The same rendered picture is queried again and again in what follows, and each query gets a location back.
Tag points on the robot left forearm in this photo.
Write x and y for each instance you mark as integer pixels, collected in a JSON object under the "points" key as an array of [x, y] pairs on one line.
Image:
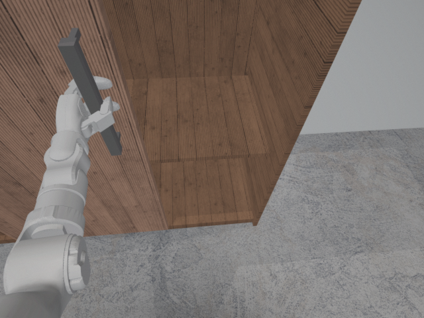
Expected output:
{"points": [[62, 195]]}

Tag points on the handle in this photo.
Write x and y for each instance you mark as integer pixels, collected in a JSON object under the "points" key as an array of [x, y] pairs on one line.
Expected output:
{"points": [[79, 69]]}

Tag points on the robot left hand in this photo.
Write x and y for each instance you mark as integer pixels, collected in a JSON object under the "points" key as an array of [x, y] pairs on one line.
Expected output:
{"points": [[73, 115]]}

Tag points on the robot left upper arm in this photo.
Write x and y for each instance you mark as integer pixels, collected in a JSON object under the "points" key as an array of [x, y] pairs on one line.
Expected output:
{"points": [[42, 276]]}

